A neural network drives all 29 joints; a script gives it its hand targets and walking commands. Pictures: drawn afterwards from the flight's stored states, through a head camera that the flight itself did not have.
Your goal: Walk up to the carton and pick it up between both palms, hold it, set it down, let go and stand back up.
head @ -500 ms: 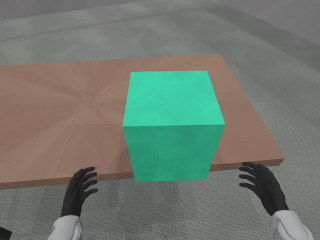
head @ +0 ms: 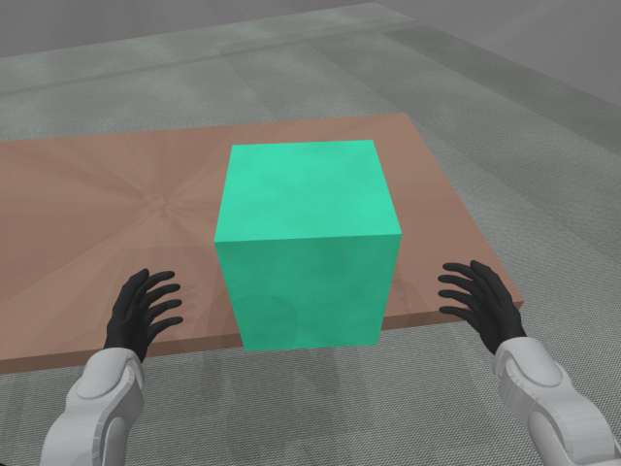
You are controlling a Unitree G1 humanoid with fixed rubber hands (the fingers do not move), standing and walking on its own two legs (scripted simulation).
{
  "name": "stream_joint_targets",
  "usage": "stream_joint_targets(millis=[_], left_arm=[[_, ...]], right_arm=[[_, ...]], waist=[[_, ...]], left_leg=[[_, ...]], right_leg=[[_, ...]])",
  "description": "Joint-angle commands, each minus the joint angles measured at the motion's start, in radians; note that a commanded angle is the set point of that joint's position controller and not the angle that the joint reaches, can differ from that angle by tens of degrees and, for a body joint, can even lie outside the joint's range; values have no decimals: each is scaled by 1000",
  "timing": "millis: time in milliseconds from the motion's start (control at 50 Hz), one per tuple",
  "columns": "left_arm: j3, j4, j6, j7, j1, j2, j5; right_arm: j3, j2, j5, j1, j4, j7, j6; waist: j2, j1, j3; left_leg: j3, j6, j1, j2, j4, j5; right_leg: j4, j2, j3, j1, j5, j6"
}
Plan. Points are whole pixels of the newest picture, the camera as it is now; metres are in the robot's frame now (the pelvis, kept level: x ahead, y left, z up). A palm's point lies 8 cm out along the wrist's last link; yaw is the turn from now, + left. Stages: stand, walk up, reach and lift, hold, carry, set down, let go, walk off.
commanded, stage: reach and lift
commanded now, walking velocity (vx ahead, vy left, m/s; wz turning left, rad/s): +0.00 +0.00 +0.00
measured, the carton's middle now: (307, 248) +0.42 +0.04 +0.06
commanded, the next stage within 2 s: none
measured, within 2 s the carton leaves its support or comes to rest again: neither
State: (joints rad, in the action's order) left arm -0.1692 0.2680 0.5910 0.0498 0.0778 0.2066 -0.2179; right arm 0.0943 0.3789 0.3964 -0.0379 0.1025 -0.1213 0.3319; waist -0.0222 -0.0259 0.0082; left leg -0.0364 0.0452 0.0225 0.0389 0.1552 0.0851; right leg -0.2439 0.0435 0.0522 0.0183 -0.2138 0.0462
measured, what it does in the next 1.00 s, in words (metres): stands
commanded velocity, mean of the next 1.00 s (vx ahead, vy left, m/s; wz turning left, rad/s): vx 0.00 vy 0.00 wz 0.00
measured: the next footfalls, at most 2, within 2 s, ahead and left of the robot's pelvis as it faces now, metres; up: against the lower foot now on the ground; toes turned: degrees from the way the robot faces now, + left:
none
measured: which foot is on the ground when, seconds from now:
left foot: down 0.00-1.00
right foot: down 0.00-1.00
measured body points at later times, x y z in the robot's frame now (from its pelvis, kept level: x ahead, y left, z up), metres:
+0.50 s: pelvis -0.03 +0.01 +0.00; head -0.02 +0.02 +0.45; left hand +0.33 +0.26 +0.16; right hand +0.38 -0.17 +0.16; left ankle +0.00 +0.15 -0.75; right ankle -0.05 -0.09 -0.75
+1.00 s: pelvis -0.04 +0.03 +0.00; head -0.01 +0.03 +0.45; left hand +0.37 +0.27 +0.22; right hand +0.43 -0.17 +0.23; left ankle +0.00 +0.15 -0.75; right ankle -0.05 -0.09 -0.75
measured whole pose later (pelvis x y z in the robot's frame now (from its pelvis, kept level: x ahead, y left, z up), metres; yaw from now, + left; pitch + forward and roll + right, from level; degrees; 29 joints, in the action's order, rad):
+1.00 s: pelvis -0.04 +0.03 +0.00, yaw +1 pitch +6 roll +0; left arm -0.16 -0.23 0.96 0.19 -0.87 0.37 -0.31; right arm 0.04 0.55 0.46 1.00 -0.65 0.01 0.61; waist -0.01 -0.04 -0.06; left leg -0.02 0.02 0.28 0.03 0.20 0.02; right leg -0.22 0.03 0.03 -0.20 -0.12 0.01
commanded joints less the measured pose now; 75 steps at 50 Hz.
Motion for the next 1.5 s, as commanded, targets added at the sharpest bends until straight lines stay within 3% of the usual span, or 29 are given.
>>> stream_joint_targets(millis=[0, 20, 40, 60, 140, 200, 300, 340, 360, 460, 480, 500, 520, 540, 600, 660, 680, 760, 880, 900, 940, 1060, 1120, 1260, 1320, 1340, 1380, 1420, 1480], left_arm=[[-74, 186, 12, 27, -368, 140, -13], [-77, 190, 22, 31, -449, 154, -22], [-91, 63, 42, 28, -378, 127, -9], [-69, 56, 57, 25, -438, 138, -20], [-92, 17, 104, 56, -668, 184, -22], [-100, -23, 125, 78, -811, 239, -45], [-129, -84, 183, 78, -882, 247, -15], [-106, -60, 207, 88, -978, 263, -20], [-106, -74, 216, 88, -954, 253, -38], [-79, -110, 249, 76, -1058, 258, -56], [-77, -130, 252, 76, -1071, 269, -58], [-57, -77, 254, 82, -1129, 277, -67], [-54, -122, 263, 89, -1140, 277, -60], [-51, -154, 268, 96, -1146, 275, -77], [-50, -233, 291, 95, -1132, 271, -75], [-49, -203, 288, 103, -1244, 286, -82], [-40, -202, 286, 110, -1280, 308, -81], [-18, -229, 309, 134, -1311, 287, -97], [-57, -329, 319, 137, -1389, 334, -76], [-40, -260, 310, 144, -1443, 347, -87], [-28, -299, 315, 148, -1432, 326, -94], [16, -511, 310, 144, -1512, 366, -146], [-24, -533, 282, 142, -1553, 391, -129], [-25, -649, 207, 72, -1417, 334, -66], [-17, -517, 162, 56, -1433, 317, -45], [-28, -474, 143, 57, -1436, 325, -41], [-12, -473, 121, 59, -1454, 317, -47], [-45, -511, 96, 51, -1398, 293, -45], [-17, -462, 50, 67, -1431, 304, -47]], right_arm=[[-103, 143, -9, 444, 210, -5, 19], [-114, 150, -3, 490, 151, -2, 33], [-96, 131, 4, 449, 96, -3, 43], [-119, 147, -10, 496, 69, -9, 53], [-142, 155, -15, 734, -7, -9, 100], [-136, 172, -4, 879, -58, 2, 121], [-141, 214, 12, 966, -132, 12, 151], [-144, 226, 17, 1077, -152, 18, 175], [-127, 230, 26, 1060, -199, 26, 185], [-182, 270, 16, 1151, -284, 37, 205], [-159, 274, 25, 1176, -300, 40, 206], [-166, 292, 28, 1232, -264, 48, 208], [-156, 288, 29, 1256, -292, 56, 214], [-168, 326, 39, 1278, -315, 59, 217], [-174, 320, 30, 1261, -427, 76, 230], [-183, 343, 40, 1380, -428, 98, 223], [-149, 337, 53, 1418, -418, 106, 224], [-155, 380, 56, 1477, -466, 124, 230], [-141, 400, 64, 1576, -580, 136, 226], [-161, 414, 56, 1606, -570, 132, 224], [-158, 413, 60, 1621, -583, 134, 223], [-120, 375, 73, 1676, -748, 144, 255], [-94, 375, 85, 1737, -724, 145, 244], [-91, 295, 34, 1557, -842, 135, 196], [-122, 319, 5, 1580, -705, 132, 159], [-123, 294, 3, 1574, -657, 132, 149], [-168, 327, -26, 1611, -616, 125, 136], [-170, 279, -57, 1542, -614, 122, 125], [-192, 273, -66, 1541, -577, 115, 106]], waist=[[-37, -9, -160], [-8, -9, -179], [-46, -12, -186], [-27, 12, -182], [-22, -17, -212], [-66, -22, -379], [-10, -15, -442], [-1, -28, -463], [-37, -23, -450], [36, 33, -527], [32, 2, -521], [38, 14, -565], [34, -5, -529], [33, 16, -520], [45, 9, -529], [17, 10, -589], [32, -27, -608], [27, -1, -677], [25, -37, -693], [46, -5, -736], [49, -4, -767], [4, -24, -671], [-22, -46, -717], [14, -13, -629], [76, 4, -700], [53, -13, -742], [74, 23, -769], [23, 14, -741], [44, 23, -775]], left_leg=[[-3, -42, -156, -31, 76, -249], [-8, -51, -142, -36, 74, -213], [-8, -61, -151, -42, 79, -203], [-4, -66, -129, -36, 87, -175], [-2, -62, -64, -30, 106, -93], [-1, -74, -113, -35, 138, -135], [9, -62, -115, -52, 152, -235], [7, -55, -116, -51, 146, -227], [19, -59, -100, -44, 143, -252], [29, -33, -166, -49, 145, -341], [33, -36, -164, -55, 140, -359], [37, -34, -179, -47, 142, -370], [32, -30, -168, -51, 141, -357], [47, -23, -193, -45, 148, -354], [46, -16, -211, -49, 149, -322], [63, -14, -233, -42, 151, -372], [54, -20, -234, -44, 146, -378], [67, -4, -280, -32, 169, -454], [68, -7, -280, -45, 163, -448], [76, -3, -312, -38, 173, -480], [80, 3, -337, -42, 190, -511], [72, -20, -234, -39, 181, -322], [70, -32, -205, -47, 176, -330], [74, -19, -167, -55, 134, -351], [82, -1, -224, -48, 130, -407], [76, -2, -236, -46, 141, -440], [74, 3, -232, -42, 139, -423], [66, -11, -192, -48, 125, -371], [68, -14, -186, -52, 135, -356]], right_leg=[[33, -44, 20, -128, 282, -82], [28, -44, 22, -135, 247, -81], [22, -42, 16, -129, 267, -79], [26, -47, 29, -125, 234, -88], [15, -45, 22, -176, 110, -74], [-17, -55, 24, -149, 171, -86], [-45, -48, 28, -76, 367, -95], [-32, -43, 21, -96, 292, -86], [-38, -34, 11, -104, 324, -91], [-20, -21, 2, -89, 428, -92], [-19, -24, 0, -97, 452, -89], [-18, -18, -7, -113, 430, -84], [-7, -19, -6, -139, 396, -84], [0, -12, -12, -165, 370, -77], [29, -10, -11, -186, 327, -68], [31, 4, -25, -189, 357, -67], [33, 1, -21, -199, 339, -73], [28, 14, -25, -256, 360, -59], [40, 9, -27, -253, 387, -69], [37, 12, -27, -283, 396, -68], [35, 15, -36, -305, 406, -67], [52, 4, -41, -331, 271, -82], [35, -2, -29, -300, 322, -97], [61, 0, -30, -184, 402, -100], [70, 2, -32, -210, 388, -79], [76, -2, -44, -185, 420, -82], [82, 0, -42, -215, 397, -71], [74, -4, -47, -182, 396, -76], [50, -5, -43, -214, 347, -78]])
